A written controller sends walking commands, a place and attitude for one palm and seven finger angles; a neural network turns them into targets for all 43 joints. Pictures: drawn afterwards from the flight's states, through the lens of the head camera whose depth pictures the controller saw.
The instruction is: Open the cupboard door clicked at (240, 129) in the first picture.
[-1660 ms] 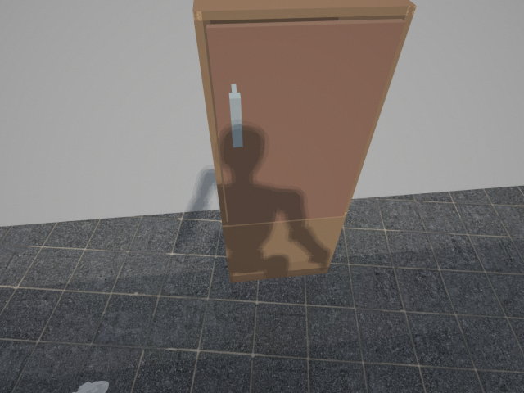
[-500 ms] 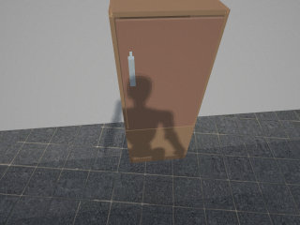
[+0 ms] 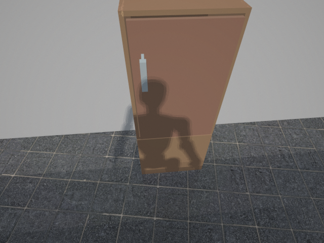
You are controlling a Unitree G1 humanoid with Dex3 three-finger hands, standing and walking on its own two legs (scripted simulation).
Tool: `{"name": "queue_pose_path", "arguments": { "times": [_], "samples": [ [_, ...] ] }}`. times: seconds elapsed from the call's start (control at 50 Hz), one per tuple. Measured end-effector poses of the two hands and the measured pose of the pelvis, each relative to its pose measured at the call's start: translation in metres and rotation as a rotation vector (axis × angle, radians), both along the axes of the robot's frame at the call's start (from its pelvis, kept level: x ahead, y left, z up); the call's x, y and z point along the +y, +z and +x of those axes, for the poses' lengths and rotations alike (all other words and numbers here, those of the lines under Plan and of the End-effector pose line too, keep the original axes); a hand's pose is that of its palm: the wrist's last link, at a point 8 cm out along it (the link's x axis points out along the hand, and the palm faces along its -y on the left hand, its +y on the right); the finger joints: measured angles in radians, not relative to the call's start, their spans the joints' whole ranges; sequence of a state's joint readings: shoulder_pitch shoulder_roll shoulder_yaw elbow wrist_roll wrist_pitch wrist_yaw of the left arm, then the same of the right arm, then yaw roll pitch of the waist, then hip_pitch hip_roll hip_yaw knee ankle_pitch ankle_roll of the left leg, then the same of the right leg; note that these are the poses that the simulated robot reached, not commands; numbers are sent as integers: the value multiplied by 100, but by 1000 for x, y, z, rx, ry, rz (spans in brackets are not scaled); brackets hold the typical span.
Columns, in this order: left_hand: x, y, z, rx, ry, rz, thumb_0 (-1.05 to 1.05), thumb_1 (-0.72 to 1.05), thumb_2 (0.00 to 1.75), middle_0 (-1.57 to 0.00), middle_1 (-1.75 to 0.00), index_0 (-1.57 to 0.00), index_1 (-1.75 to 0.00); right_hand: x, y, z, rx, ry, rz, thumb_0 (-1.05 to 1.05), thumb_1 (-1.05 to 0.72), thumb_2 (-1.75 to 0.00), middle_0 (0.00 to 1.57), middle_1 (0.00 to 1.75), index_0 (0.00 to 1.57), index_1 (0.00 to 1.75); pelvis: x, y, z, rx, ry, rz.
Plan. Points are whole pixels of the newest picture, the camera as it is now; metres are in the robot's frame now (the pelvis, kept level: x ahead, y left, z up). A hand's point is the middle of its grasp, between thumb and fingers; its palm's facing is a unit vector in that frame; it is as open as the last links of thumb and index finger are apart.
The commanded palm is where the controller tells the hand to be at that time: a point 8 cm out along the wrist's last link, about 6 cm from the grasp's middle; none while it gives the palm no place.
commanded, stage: turn to face it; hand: left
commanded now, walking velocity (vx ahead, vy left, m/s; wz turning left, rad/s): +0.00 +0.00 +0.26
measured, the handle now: (143, 72) +0.64 +0.11 +0.08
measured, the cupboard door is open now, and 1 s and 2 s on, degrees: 0 0 0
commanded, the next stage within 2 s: take the last steps up to it in 0.24 s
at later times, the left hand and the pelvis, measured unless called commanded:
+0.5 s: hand out of the picture -0.01 +0.20 -0.19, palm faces +0.08 -0.97 -0.22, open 7.4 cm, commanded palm none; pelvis +0.00 +0.00 -0.01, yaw +3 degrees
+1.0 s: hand out of the picture -0.02 +0.09 -0.19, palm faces +0.17 -0.98 -0.10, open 7.4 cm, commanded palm none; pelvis +0.09 -0.02 -0.02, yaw +4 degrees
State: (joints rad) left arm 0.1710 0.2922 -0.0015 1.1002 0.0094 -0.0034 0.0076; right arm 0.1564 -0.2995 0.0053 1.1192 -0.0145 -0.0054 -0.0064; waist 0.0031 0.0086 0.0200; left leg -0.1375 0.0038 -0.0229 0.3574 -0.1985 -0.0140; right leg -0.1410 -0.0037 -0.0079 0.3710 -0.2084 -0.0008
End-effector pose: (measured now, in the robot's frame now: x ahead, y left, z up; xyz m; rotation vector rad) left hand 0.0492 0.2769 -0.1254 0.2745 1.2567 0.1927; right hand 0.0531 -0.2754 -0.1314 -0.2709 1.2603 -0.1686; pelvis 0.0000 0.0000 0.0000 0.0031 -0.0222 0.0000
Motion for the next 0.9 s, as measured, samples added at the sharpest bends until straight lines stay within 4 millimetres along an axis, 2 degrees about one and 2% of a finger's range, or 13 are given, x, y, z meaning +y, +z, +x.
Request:
{"name": "queue_pose_path", "arguments": {
  "times": [0.18, 0.3, 0.46, 0.56, 0.68, 0.72, 0.78, 0.84, 0.9],
  "samples": [
    [-16, -10, -12, 5, 43, -33, 1, 91, 90, -20, -30, -20, -30, 22, -12, -5, 35, 15, 49, 0, -91, -90, 20, 30, 20, 30, 0, -5, -3, 4, 28, 0],
    [-27, -20, -32, 30, 87, -68, 1, 91, 90, -20, -30, -20, -30, 40, -20, -13, 62, 26, 84, 0, -91, -90, 20, 30, 20, 30, 2, -9, -7, 6, 50, -4],
    [-29, -30, -60, 83, 123, -96, 1, 91, 90, -20, -30, -20, -30, 54, -20, -20, 71, 28, 90, 0, -91, -90, 20, 30, 20, 30, 6, -12, -7, 8, 61, -2],
    [-41, -31, -70, 133, 121, -104, 1, 91, 90, -20, -30, -20, -30, 48, -20, -24, 77, -8, 98, 0, -91, -90, 21, 30, 20, 30, -5, -11, 6, 14, 54, 12],
    [-71, -27, -74, 160, 164, -114, 1, 91, 90, -20, -30, -19, -30, 24, -28, -27, 134, -29, 95, 0, -91, -90, 21, 30, 20, 30, -26, -12, 26, 20, 66, -4],
    [-81, -27, -77, 162, 197, -121, 1, 91, 90, -20, -30, -19, -30, 16, -26, -22, 164, -16, 85, 0, -91, -90, 20, 30, 20, 30, -31, -12, 34, 24, 81, -5],
    [-98, -26, -84, 196, 236, -144, 1, 91, 90, -20, -30, -19, -30, 6, -22, -4, 175, 0, 67, 1, -91, -90, 20, 30, 20, 30, -35, -10, 46, 24, 97, -8],
    [-114, -25, -90, 250, 254, -173, 1, 91, 90, -20, -30, -19, -30, 2, -20, 24, 152, 14, 54, 1, -91, -90, 20, 30, 20, 30, -35, -9, 59, 27, 103, -14],
    [-127, -25, -91, 302, 260, -199, 1, 91, 90, -20, -30, -20, -30, 8, -20, 58, 108, 29, 54, 1, -91, -90, 20, 30, 19, 30, -31, -11, 71, 29, 94, -22]
  ]
}}
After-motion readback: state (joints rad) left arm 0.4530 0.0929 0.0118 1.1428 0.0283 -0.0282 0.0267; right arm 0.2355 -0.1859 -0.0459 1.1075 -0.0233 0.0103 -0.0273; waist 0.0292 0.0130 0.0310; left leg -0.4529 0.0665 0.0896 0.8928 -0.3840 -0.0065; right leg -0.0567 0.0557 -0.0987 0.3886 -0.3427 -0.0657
